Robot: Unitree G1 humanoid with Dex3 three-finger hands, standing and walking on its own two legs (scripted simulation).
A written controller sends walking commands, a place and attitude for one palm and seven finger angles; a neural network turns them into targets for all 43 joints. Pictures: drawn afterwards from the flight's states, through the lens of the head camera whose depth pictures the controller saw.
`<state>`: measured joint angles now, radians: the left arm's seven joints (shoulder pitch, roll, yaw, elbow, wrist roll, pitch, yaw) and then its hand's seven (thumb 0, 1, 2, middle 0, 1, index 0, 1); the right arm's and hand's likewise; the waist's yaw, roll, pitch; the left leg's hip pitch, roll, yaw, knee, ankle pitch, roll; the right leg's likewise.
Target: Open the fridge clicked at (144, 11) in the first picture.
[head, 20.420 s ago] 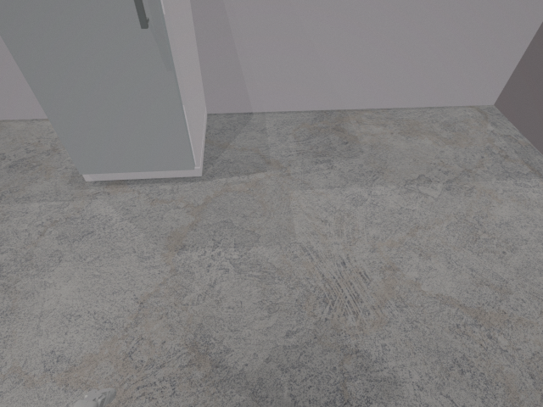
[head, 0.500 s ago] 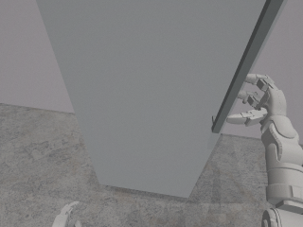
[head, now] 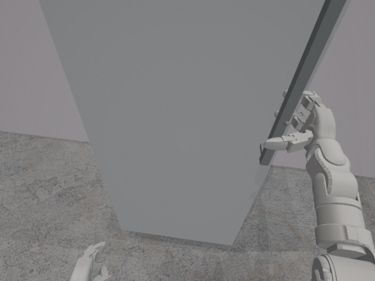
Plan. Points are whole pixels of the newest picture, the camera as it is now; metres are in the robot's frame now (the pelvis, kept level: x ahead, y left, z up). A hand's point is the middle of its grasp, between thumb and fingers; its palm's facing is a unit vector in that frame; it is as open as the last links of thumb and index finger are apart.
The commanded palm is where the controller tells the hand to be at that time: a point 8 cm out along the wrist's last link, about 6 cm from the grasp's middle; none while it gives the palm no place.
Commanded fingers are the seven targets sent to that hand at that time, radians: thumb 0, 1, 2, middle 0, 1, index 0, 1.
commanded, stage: slide the fingers in behind the handle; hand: right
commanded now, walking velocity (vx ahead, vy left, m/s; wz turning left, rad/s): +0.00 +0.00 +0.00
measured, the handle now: (296, 75) +0.44 -0.17 +0.27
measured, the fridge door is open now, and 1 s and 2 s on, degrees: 0 0 0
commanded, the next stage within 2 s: grip the handle and tug to test in 0.94 s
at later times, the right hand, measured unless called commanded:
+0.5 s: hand (276, 122) +0.39 -0.15 +0.19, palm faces +0.08 +1.00 +0.02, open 14.0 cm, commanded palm +0.37 -0.20 +0.18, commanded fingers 0.00 0.50 -0.30 0.30 1.20 0.30 1.20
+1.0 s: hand (278, 123) +0.39 -0.15 +0.18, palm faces +0.09 +1.00 +0.02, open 14.0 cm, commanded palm +0.37 -0.20 +0.18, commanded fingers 0.00 0.50 -0.30 0.30 1.20 0.30 1.20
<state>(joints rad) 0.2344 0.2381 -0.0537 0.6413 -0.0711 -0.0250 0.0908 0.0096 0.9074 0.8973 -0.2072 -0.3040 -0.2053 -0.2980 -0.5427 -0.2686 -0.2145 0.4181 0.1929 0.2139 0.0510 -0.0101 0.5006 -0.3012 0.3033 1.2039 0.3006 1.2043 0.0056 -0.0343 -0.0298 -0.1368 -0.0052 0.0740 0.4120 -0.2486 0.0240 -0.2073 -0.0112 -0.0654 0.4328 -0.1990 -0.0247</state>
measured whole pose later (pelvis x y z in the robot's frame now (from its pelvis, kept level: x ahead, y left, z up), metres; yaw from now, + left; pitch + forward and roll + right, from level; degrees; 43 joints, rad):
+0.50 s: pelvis +0.00 +0.01 +0.00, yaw +0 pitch -2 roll +0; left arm 0.22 0.24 -0.05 0.65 -0.07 -0.01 0.09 0.01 0.91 0.90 -0.21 -0.30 -0.20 -0.30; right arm -0.52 -0.23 -0.19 0.36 0.19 0.24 0.02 -0.01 0.50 -0.30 0.30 1.20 0.30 1.20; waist 0.00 -0.04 -0.04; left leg -0.12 -0.01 0.08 0.41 -0.26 0.03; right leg -0.19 -0.02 -0.06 0.43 -0.20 -0.02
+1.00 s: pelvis +0.00 +0.01 +0.00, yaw +0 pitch -2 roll +0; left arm 0.24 0.25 -0.04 0.65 -0.07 -0.01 0.09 0.01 0.91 0.90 -0.21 -0.30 -0.20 -0.30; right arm -0.52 -0.25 -0.20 0.38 0.19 0.23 0.03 -0.01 0.50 -0.30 0.30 1.20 0.30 1.20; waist 0.01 -0.04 -0.03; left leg -0.13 -0.01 0.08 0.41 -0.25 0.03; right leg -0.20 -0.02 -0.06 0.43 -0.20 -0.01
